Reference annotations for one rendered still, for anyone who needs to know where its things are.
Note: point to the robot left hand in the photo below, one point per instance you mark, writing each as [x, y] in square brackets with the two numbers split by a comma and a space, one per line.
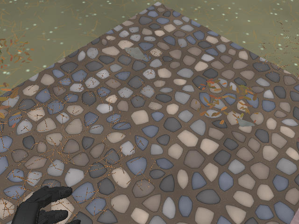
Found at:
[29, 212]

